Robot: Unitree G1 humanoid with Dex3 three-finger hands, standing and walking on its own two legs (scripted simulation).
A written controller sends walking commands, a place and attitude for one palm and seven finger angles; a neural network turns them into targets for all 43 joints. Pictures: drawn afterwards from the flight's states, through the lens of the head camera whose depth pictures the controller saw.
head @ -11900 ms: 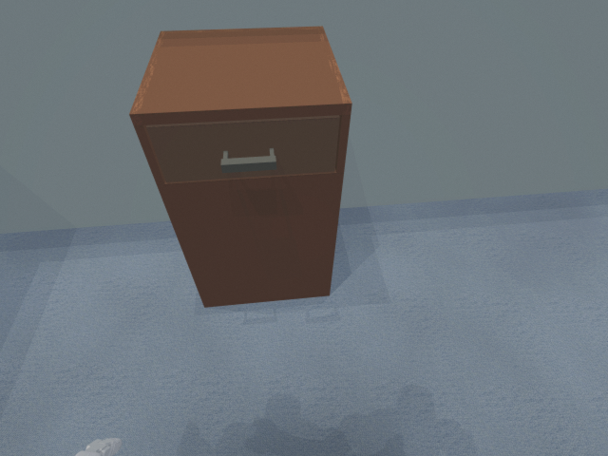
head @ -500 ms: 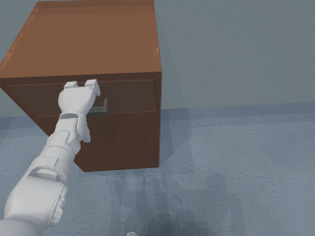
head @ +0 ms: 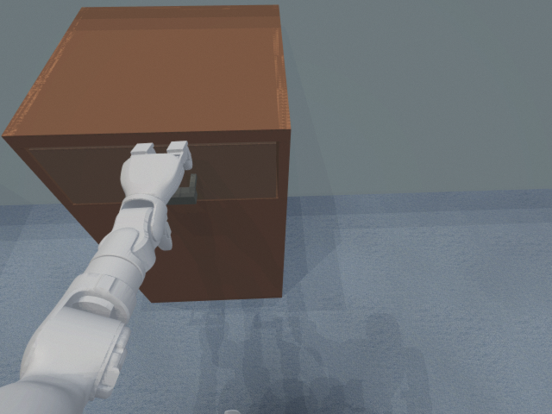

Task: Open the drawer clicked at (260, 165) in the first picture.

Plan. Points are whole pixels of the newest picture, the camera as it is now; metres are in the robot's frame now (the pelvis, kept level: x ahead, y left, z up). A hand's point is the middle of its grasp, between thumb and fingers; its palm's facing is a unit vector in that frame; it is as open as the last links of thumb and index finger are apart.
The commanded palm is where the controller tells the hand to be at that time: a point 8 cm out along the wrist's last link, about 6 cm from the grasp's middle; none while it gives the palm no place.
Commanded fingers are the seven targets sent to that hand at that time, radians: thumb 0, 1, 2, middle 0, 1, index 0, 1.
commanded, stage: lower the fingers behind the handle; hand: left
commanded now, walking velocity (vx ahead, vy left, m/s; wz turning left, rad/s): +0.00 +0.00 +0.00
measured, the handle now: (163, 188) +0.52 +0.20 -0.03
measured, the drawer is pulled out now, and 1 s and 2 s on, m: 0.00 0.00 0.00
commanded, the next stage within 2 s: close the thumb around the handle in 1.54 s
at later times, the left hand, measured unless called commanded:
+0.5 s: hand (164, 208) +0.46 +0.19 -0.01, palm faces -0.04 -0.04 -1.00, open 13.9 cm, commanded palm +0.43 +0.19 +0.04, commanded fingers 0.00 -0.50 0.30 -0.30 -1.20 -0.30 -1.20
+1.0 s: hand (165, 216) +0.45 +0.19 -0.04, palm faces -0.04 -0.02 -1.00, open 13.9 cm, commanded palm +0.43 +0.18 +0.01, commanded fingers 0.00 -0.50 0.30 -0.30 -1.20 -0.30 -1.20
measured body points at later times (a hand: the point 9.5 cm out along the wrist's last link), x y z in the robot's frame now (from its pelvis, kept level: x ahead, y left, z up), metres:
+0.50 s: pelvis +0.00 +0.00 -0.02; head +0.08 +0.00 +0.43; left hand +0.45 +0.19 +0.04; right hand +0.02 -0.27 -0.15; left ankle +0.01 +0.08 -0.71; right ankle -0.03 -0.10 -0.71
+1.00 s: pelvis -0.01 +0.00 -0.03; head +0.08 +0.01 +0.41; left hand +0.45 +0.19 +0.02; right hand +0.01 -0.26 -0.16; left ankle +0.01 +0.08 -0.71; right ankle -0.03 -0.10 -0.71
